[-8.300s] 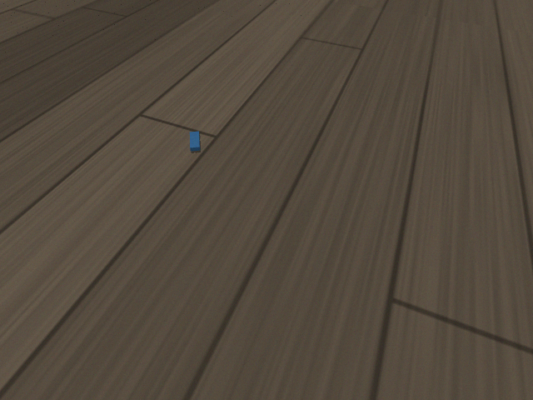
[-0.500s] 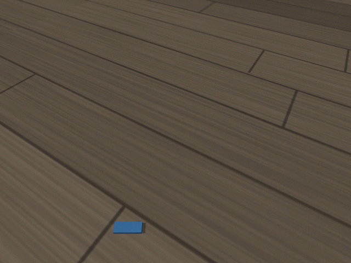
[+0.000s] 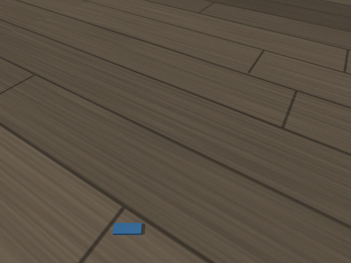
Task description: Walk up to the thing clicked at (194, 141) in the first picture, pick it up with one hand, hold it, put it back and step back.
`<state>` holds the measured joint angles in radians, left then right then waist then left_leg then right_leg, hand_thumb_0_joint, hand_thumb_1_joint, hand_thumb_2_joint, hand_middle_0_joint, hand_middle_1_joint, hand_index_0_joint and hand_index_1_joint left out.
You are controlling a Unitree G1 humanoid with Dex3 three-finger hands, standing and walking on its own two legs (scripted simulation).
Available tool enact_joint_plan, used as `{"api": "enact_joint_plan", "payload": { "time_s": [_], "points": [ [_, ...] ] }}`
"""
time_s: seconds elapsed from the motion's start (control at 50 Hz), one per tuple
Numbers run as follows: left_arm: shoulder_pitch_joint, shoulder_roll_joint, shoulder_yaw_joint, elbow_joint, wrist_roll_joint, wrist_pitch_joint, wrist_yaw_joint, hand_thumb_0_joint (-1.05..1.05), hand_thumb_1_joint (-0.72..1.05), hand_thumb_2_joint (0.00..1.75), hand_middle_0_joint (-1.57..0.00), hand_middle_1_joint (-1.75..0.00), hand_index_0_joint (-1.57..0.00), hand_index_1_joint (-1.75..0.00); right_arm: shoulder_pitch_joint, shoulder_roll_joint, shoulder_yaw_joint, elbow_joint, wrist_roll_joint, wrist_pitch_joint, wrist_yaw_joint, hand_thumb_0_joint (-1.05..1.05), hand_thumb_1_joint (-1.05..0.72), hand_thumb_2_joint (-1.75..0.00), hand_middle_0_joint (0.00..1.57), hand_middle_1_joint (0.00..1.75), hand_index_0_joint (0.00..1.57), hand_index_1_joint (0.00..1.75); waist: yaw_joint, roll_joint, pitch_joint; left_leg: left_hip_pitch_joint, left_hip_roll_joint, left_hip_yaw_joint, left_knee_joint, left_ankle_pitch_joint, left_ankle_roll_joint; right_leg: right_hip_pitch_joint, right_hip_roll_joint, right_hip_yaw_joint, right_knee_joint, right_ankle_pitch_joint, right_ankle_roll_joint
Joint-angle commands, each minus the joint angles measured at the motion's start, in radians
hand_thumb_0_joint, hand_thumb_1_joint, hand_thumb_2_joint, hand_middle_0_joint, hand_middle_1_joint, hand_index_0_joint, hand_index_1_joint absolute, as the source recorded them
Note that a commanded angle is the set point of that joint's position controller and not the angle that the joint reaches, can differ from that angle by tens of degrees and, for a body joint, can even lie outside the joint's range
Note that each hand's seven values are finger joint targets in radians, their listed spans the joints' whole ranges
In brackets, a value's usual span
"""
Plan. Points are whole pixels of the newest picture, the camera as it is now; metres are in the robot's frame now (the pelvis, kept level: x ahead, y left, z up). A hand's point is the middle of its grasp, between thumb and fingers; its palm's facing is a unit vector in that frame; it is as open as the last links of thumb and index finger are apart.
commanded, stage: stand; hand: left
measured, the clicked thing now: (127, 228) +0.44 +0.25 -0.77
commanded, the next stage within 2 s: walk up in 0.76 s
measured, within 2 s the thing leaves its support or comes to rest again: neither
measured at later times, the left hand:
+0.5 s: hand out of the picture +0.08 +0.26 -0.16, palm faces -0.01 -0.94 -0.34, open 7.4 cm
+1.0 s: hand out of the picture +0.08 +0.27 -0.17, palm faces +0.04 -0.94 -0.33, open 7.4 cm
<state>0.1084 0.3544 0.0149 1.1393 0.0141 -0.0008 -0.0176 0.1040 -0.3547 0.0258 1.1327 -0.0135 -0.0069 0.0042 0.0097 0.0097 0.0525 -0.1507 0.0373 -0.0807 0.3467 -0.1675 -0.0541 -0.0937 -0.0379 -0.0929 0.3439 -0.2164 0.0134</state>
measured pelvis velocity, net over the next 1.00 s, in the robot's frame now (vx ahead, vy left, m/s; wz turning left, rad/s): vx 0.03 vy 0.01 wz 0.01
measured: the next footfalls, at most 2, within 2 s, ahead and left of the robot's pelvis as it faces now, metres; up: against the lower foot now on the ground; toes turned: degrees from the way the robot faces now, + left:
right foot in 1.56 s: +0.10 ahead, -0.14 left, +0.00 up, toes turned +1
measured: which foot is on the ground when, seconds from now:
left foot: down 0.00-1.00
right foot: down 0.00-1.00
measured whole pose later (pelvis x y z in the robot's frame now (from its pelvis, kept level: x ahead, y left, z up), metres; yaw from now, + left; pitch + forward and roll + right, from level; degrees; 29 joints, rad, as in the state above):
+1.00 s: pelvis +0.03 +0.01 -0.01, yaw +1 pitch -2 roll +0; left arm 0.18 0.38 0.07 1.05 0.03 0.02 -0.03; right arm 0.22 -0.35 -0.02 1.06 -0.03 -0.02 0.01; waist 0.02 -0.03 0.05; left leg -0.19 0.01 -0.09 0.51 -0.30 -0.03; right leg -0.12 -0.06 -0.10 0.49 -0.34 0.02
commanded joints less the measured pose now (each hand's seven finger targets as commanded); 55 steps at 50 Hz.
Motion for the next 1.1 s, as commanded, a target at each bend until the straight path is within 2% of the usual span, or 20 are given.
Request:
{"api": "enact_joint_plan", "payload": {
  "time_s": [0.0,0.16,0.24,0.3,0.5,0.62,0.68,0.72,0.74,0.78,0.8,0.82,0.86,0.88,0.92,0.94,0.98,1.0,1.04,1.08],
  "points": [
    [-0.034,0.212,0.038,-0.052,-0.004,-0.021,0.019,0.00,0.90,0.90,-0.20,-0.30,-0.20,-0.30,-0.044,-0.215,-0.044,-0.057,0.003,-0.018,-0.013,0.00,-0.90,-0.90,0.20,0.30,0.20,0.30,0.004,0.004,-0.064,-0.017,0.080,-0.055,-0.051,0.143,0.054,0.008,-0.107,0.097,-0.069,0.064,-0.024],
    [-0.024,0.210,0.037,-0.052,-0.007,-0.022,0.021,0.00,0.90,0.90,-0.20,-0.30,-0.20,-0.30,-0.035,-0.214,-0.044,-0.055,0.004,-0.018,-0.016,0.00,-0.90,-0.90,0.20,0.30,0.20,0.30,0.005,0.000,-0.099,0.008,0.083,-0.047,-0.029,0.228,0.056,0.040,-0.112,0.094,-0.057,0.164,-0.024],
    [-0.030,0.217,0.040,-0.050,-0.007,-0.021,0.022,0.00,0.90,0.90,-0.20,-0.30,-0.20,-0.30,-0.032,-0.210,-0.041,-0.056,0.005,-0.016,-0.016,0.00,-0.90,-0.90,0.20,0.30,0.20,0.30,0.000,-0.005,-0.075,-0.002,0.078,-0.045,-0.038,0.192,0.054,0.027,-0.111,0.095,-0.060,0.136,-0.024],
    [-0.027,0.216,0.041,-0.057,-0.007,-0.023,0.024,0.00,0.90,0.90,-0.20,-0.30,-0.20,-0.30,-0.025,-0.212,-0.044,-0.058,0.002,-0.018,-0.016,0.00,-0.90,-0.90,0.20,0.30,0.20,0.30,0.003,-0.010,-0.105,0.016,0.085,-0.041,-0.023,0.261,0.056,0.051,-0.114,0.090,-0.049,0.201,-0.024],
    [-0.023,0.215,0.041,-0.057,-0.007,-0.024,0.026,0.00,0.90,0.90,-0.20,-0.30,-0.20,-0.30,-0.028,-0.209,-0.045,-0.062,0.005,-0.017,-0.018,0.00,-0.90,-0.90,0.20,0.30,0.20,0.30,0.001,-0.008,-0.102,0.029,0.086,-0.036,-0.018,0.284,0.057,0.055,-0.114,0.087,-0.048,0.239,-0.022],
    [-0.028,0.217,0.042,-0.061,-0.003,-0.021,0.025,0.00,0.90,0.90,-0.20,-0.30,-0.20,-0.30,-0.036,-0.207,-0.047,-0.065,0.002,-0.014,-0.018,0.00,-0.90,-0.90,0.20,0.30,0.20,0.30,0.001,-0.005,-0.072,0.006,0.082,-0.041,-0.041,0.206,0.055,0.029,-0.108,0.085,-0.066,0.144,-0.025],
    [-0.025,0.212,0.039,-0.063,-0.004,-0.023,0.024,0.00,0.90,0.90,-0.20,-0.30,-0.20,-0.30,-0.041,-0.211,-0.049,-0.067,0.002,-0.016,-0.017,0.00,-0.90,-0.90,0.20,0.30,0.20,0.30,0.004,0.004,-0.085,0.009,0.086,-0.040,-0.034,0.231,0.059,0.044,-0.112,0.086,-0.062,0.167,-0.025],
    [-0.030,0.214,0.041,-0.061,-0.004,-0.022,0.024,0.00,0.90,0.90,-0.20,-0.30,-0.20,-0.30,-0.028,-0.208,-0.047,-0.065,0.002,-0.016,-0.017,0.00,-0.90,-0.90,0.20,0.30,0.20,0.30,-0.002,0.001,-0.072,-0.015,0.080,-0.039,-0.045,0.199,0.057,0.049,-0.110,0.087,-0.065,0.140,-0.022],
    [0.000,0.237,0.080,-0.093,0.002,-0.020,0.014,0.00,0.90,0.90,-0.20,-0.30,-0.20,-0.30,-0.002,-0.233,-0.074,-0.089,-0.003,-0.023,-0.013,0.00,-0.90,-0.90,0.20,0.30,0.20,0.30,0.009,-0.024,-0.108,-0.014,0.032,-0.012,-0.001,0.028,0.091,0.076,-0.064,0.058,-0.028,-0.046,-0.044],
    [-0.008,0.233,0.089,-0.106,0.012,-0.012,0.006,0.00,0.90,0.90,-0.20,-0.30,-0.20,-0.30,0.010,-0.227,-0.081,-0.099,-0.012,-0.024,-0.011,0.00,-0.90,-0.90,0.20,0.30,0.20,0.30,0.007,-0.037,-0.049,-0.102,0.010,0.000,0.019,-0.180,0.100,0.028,-0.084,0.094,-0.034,-0.248,-0.075],
    [-0.006,0.232,0.094,-0.118,0.011,-0.008,0.003,0.00,0.90,0.90,-0.20,-0.30,-0.20,-0.30,0.012,-0.223,-0.084,-0.108,-0.015,-0.023,-0.009,0.00,-0.90,-0.90,0.20,0.30,0.20,0.30,0.011,-0.040,0.006,-0.146,0.001,-0.001,0.024,-0.251,0.098,-0.013,-0.089,0.111,-0.040,-0.331,-0.084],
    [-0.007,0.227,0.095,-0.131,0.014,-0.005,0.002,0.00,0.90,0.90,-0.20,-0.30,-0.20,-0.30,0.015,-0.221,-0.088,-0.117,-0.020,-0.024,-0.007,0.00,-0.90,-0.90,0.20,0.30,0.20,0.30,0.012,-0.035,0.049,-0.178,0.001,-0.013,0.022,-0.274,0.101,-0.042,-0.095,0.121,-0.043,-0.362,-0.090],
    [-0.005,0.228,0.101,-0.152,0.016,-0.004,0.000,0.00,0.90,0.90,-0.20,-0.30,-0.20,-0.30,0.032,-0.214,-0.092,-0.132,-0.025,-0.028,-0.007,0.00,-0.90,-0.90,0.20,0.30,0.20,0.30,0.013,-0.042,0.089,-0.210,0.004,-0.033,0.030,-0.233,0.106,-0.062,-0.097,0.123,-0.029,-0.330,-0.097],
    [-0.001,0.224,0.100,-0.163,0.015,-0.006,-0.001,0.00,0.90,0.90,-0.20,-0.30,-0.20,-0.30,0.042,-0.214,-0.093,-0.140,-0.025,-0.032,-0.007,0.00,-0.90,-0.90,0.20,0.30,0.20,0.30,0.014,-0.028,0.083,-0.195,0.009,-0.046,0.035,-0.175,0.108,-0.059,-0.095,0.118,-0.009,-0.259,-0.094],
    [0.009,0.221,0.100,-0.177,0.012,-0.011,-0.001,0.00,0.90,0.90,-0.20,-0.30,-0.20,-0.30,0.062,-0.228,-0.098,-0.155,-0.019,-0.043,-0.010,0.00,-0.90,-0.90,0.20,0.30,0.20,0.30,0.008,0.013,0.019,-0.125,0.038,-0.079,0.055,0.035,0.123,-0.040,-0.073,0.076,0.064,-0.073,-0.078],
    [0.017,0.219,0.101,-0.184,0.008,-0.013,0.001,0.00,0.90,0.90,-0.20,-0.30,-0.20,-0.30,0.086,-0.240,-0.100,-0.159,-0.014,-0.048,-0.013,0.00,-0.90,-0.90,0.20,0.30,0.20,0.30,0.006,0.034,-0.032,-0.073,0.066,-0.106,0.066,0.178,0.139,-0.019,-0.057,0.050,0.119,0.026,-0.063],
    [0.017,0.211,0.099,-0.199,0.002,-0.012,0.005,0.00,0.90,0.90,-0.20,-0.30,-0.20,-0.30,0.119,-0.271,-0.110,-0.168,-0.008,-0.051,-0.021,0.00,-0.90,-0.90,0.20,0.30,0.20,0.30,-0.007,0.084,-0.085,0.030,0.111,-0.161,0.093,0.362,0.182,-0.052,-0.031,0.031,0.193,0.110,-0.043],
    [0.016,0.208,0.097,-0.205,-0.001,-0.011,0.008,0.00,0.90,0.90,-0.20,-0.30,-0.20,-0.30,0.130,-0.282,-0.118,-0.176,-0.005,-0.049,-0.025,0.00,-0.90,-0.90,0.20,0.30,0.20,0.30,-0.015,0.102,-0.098,0.072,0.124,-0.178,0.111,0.402,0.201,-0.088,-0.020,0.027,0.220,0.102,-0.041],
    [0.030,0.205,0.095,-0.213,-0.001,-0.009,0.011,0.00,0.90,0.90,-0.20,-0.30,-0.20,-0.30,0.131,-0.287,-0.124,-0.196,-0.001,-0.038,-0.030,0.00,-0.90,-0.90,0.20,0.30,0.20,0.30,-0.011,0.119,-0.090,0.044,0.142,-0.206,0.126,0.370,0.220,-0.087,-0.009,0.040,0.227,0.048,-0.050],
    [0.081,0.217,0.096,-0.210,0.002,-0.013,0.013,0.00,0.90,0.90,-0.20,-0.30,-0.20,-0.30,0.084,-0.275,-0.124,-0.225,0.002,-0.030,-0.031,0.00,-0.90,-0.90,0.20,0.30,0.20,0.30,0.018,0.095,-0.090,-0.055,0.105,-0.153,0.176,0.288,0.196,-0.002,-0.034,0.066,0.193,0.084,-0.070]
  ]
}}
